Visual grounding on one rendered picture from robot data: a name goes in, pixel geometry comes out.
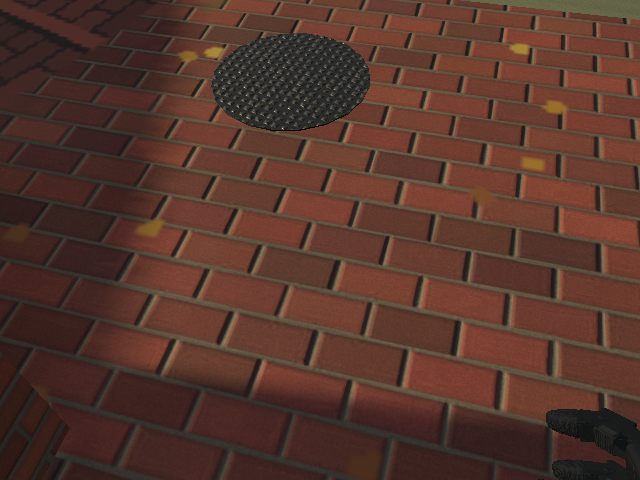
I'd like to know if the robot right hand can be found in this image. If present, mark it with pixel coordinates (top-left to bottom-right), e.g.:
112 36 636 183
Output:
538 408 640 480

